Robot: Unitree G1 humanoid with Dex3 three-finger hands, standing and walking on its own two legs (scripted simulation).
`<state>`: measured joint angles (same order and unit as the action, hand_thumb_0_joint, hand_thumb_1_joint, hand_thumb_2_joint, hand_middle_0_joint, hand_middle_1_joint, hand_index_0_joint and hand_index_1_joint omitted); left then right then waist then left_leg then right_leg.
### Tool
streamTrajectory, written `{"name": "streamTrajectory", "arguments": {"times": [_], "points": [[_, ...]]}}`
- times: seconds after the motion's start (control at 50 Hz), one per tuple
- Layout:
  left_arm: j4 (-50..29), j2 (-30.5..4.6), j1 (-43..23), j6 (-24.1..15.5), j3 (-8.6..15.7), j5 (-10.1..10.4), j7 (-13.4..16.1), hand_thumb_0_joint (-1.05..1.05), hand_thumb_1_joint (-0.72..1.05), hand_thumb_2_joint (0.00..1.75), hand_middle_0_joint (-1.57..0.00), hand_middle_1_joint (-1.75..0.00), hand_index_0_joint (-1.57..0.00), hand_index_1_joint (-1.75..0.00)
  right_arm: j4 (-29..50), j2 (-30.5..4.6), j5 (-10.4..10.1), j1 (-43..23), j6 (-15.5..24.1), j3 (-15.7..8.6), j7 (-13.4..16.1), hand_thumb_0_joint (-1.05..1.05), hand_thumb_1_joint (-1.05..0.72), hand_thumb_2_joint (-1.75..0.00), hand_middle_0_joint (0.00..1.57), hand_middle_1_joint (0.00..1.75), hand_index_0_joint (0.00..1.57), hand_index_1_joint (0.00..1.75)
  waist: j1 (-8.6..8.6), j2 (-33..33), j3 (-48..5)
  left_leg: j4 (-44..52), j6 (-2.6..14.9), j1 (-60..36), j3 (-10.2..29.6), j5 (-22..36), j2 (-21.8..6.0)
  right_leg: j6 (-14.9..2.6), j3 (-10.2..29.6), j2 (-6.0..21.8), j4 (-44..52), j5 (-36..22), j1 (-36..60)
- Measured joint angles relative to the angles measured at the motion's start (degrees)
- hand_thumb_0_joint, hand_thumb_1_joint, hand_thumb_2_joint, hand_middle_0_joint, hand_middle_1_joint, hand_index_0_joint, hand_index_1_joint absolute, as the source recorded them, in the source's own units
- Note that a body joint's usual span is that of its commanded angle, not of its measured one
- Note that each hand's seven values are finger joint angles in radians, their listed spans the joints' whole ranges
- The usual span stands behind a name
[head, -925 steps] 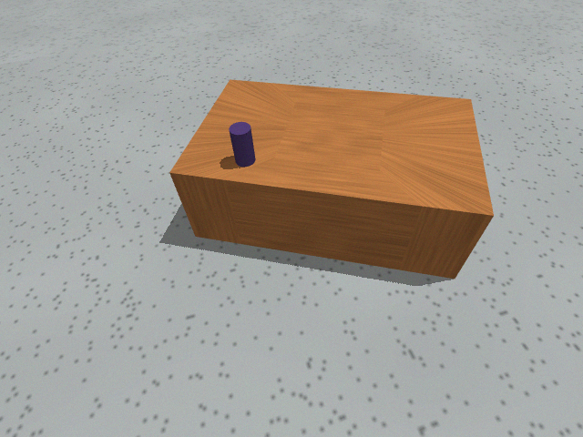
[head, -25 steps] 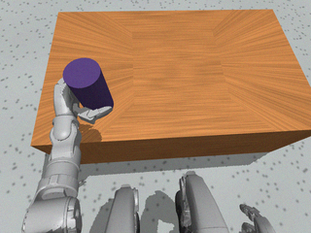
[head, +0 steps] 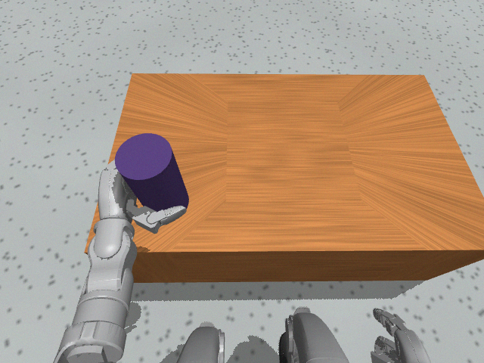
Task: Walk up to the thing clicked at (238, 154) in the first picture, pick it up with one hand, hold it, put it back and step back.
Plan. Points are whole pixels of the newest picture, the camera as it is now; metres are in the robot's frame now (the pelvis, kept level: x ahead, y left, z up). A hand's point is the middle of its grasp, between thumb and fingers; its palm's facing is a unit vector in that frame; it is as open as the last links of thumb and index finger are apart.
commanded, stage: lift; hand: left
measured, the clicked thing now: (157, 181) +0.38 +0.15 +0.06
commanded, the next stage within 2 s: hold in 0.64 s
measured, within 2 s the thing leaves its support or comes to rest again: neither
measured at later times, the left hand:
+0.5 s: hand (149, 184) +0.37 +0.16 +0.07, palm faces +0.05 -1.00 -0.01, open 10.8 cm
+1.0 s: hand (151, 182) +0.36 +0.15 +0.09, palm faces +0.05 -1.00 -0.01, open 10.8 cm
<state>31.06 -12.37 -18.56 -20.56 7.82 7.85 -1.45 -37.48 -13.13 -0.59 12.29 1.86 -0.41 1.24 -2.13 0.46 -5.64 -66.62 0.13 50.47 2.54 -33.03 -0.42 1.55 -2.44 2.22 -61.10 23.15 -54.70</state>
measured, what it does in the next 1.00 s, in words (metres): stands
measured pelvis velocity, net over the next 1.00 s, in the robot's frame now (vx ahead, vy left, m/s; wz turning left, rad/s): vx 0.02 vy -0.01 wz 0.00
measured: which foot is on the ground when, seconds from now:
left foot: down 0.00-1.00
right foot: down 0.00-1.00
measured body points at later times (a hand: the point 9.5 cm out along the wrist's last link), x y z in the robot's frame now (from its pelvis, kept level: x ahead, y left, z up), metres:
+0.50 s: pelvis +0.01 +0.00 +0.03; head +0.09 +0.01 +0.47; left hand +0.36 +0.21 +0.07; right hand +0.13 -0.25 -0.08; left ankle -0.01 +0.11 -0.65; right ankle +0.06 -0.14 -0.65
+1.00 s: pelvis +0.02 -0.01 +0.04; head +0.08 -0.01 +0.49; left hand +0.35 +0.21 +0.09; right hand +0.15 -0.26 -0.07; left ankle -0.01 +0.11 -0.65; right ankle +0.06 -0.14 -0.65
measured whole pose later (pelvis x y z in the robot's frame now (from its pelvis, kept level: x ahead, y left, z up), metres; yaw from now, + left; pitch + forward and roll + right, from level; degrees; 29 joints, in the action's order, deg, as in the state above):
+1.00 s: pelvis +0.02 -0.01 +0.04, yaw +0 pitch +9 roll -1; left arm 25.1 -11.1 -9.2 -19.4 7.2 9.9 -5.1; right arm -37.7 -12.6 -1.0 12.9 1.7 -0.9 1.9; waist -1.2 0.9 -2.6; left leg -50.9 -0.6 31.2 2.0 -28.6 -1.0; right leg 0.9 -2.4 1.6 -47.7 20.2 -36.4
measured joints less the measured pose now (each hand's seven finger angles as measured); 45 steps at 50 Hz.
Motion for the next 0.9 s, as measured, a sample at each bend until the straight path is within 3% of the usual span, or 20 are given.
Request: {"name": "streamTrajectory", "arguments": {"times": [0.9], "points": [[-5.78,1.4,8.94,0.94,-0.49,2.15,-3.34,-0.04,-0.57,0.99,-0.72,-1.1,-0.75,-1.12,-0.21,0.64,-0.41,0.66,-0.21,-0.37,0.58,0.01,-0.9,-0.89,0.2,0.3,0.2,0.29,0.96,0.42,3.0,14.79,-0.56,-18.15,-0.55,4.2,-0.51,-0.5,0.12,-0.56,12.73,-2.88,17.38]]}}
